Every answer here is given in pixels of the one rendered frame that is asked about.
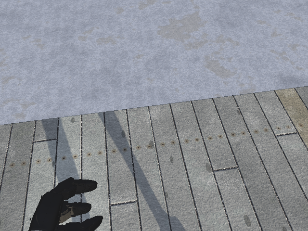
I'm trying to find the robot left hand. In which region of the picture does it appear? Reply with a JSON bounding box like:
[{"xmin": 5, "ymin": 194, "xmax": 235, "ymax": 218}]
[{"xmin": 28, "ymin": 177, "xmax": 103, "ymax": 231}]

